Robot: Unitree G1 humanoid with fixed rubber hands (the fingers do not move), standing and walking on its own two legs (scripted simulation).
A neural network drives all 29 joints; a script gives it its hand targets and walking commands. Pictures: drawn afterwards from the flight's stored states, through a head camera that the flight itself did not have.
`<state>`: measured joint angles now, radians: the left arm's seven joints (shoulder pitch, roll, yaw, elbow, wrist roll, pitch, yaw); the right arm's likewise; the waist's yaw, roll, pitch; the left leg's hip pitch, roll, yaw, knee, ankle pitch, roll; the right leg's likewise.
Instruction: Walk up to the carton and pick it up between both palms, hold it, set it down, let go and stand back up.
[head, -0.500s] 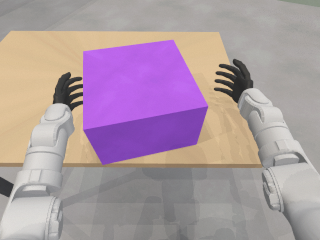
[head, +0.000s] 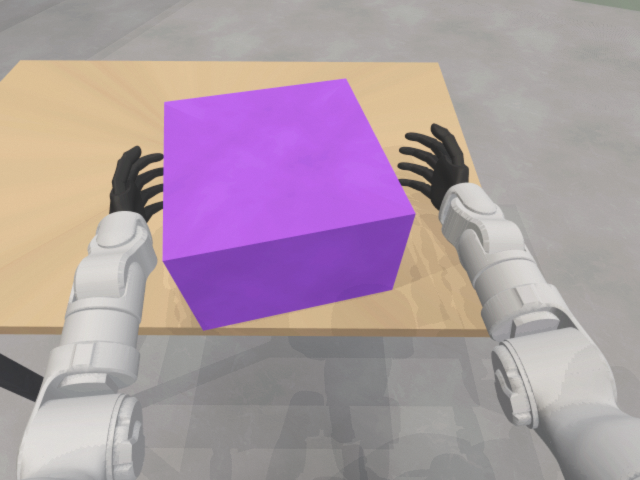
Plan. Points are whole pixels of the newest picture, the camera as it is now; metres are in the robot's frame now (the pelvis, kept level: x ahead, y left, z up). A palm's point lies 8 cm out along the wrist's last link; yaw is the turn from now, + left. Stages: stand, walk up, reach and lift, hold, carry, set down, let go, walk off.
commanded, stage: reach and lift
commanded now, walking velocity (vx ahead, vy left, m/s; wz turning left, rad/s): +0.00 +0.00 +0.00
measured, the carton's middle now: (279, 196) +0.44 +0.10 +0.08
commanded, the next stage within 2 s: none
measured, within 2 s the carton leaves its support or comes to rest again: leaves its support in 1.36 s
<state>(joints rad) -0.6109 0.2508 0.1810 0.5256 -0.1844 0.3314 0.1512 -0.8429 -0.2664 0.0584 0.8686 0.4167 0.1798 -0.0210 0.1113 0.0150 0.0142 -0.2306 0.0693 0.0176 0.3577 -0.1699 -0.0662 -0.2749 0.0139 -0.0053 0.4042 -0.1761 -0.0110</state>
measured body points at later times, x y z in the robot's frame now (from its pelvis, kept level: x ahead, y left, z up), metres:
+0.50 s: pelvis +0.00 +0.00 +0.00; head +0.04 -0.01 +0.45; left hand +0.38 +0.27 +0.11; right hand +0.46 -0.10 +0.11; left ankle +0.01 +0.16 -0.74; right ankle +0.02 -0.10 -0.74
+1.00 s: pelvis +0.01 +0.00 +0.00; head +0.04 -0.01 +0.45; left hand +0.38 +0.26 +0.11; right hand +0.46 -0.09 +0.11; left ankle +0.01 +0.16 -0.74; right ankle +0.02 -0.10 -0.74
